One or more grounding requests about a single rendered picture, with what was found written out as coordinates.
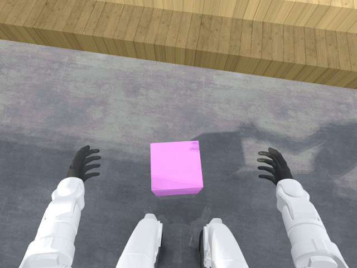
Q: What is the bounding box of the left robot forearm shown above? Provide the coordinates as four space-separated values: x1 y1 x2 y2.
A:
19 177 85 268

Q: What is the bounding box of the right robot forearm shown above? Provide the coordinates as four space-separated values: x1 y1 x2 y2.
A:
276 179 349 268

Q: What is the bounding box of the robot right thigh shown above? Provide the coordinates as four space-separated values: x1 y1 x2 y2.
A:
203 223 249 268

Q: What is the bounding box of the right robot hand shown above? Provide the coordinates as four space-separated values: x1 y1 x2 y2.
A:
257 147 293 187

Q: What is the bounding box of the right robot shin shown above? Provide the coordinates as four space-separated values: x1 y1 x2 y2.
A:
204 218 222 267

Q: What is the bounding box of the left robot hand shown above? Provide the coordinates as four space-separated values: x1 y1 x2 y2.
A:
66 145 101 183

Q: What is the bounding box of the carton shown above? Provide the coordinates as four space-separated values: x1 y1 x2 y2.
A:
151 141 203 196

